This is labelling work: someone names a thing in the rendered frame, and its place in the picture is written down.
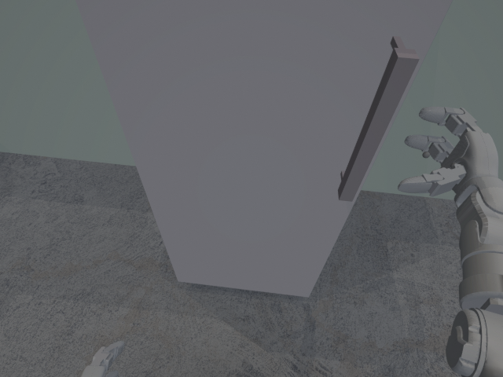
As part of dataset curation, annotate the robot left hand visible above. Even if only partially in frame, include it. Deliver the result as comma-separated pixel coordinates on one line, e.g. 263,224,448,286
79,341,125,377

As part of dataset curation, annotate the robot right hand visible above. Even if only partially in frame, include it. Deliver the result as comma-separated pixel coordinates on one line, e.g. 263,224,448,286
398,107,498,197

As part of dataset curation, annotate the fridge door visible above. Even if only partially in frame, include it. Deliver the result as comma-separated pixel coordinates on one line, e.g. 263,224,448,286
75,0,453,298

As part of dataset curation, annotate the handle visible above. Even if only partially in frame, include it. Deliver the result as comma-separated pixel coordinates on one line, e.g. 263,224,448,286
338,36,420,202

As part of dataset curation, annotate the right robot upper arm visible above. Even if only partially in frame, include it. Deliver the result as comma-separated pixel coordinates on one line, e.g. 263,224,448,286
446,308,503,377

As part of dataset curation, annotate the robot right forearm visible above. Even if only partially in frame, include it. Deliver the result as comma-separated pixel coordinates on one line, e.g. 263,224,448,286
454,176,503,315

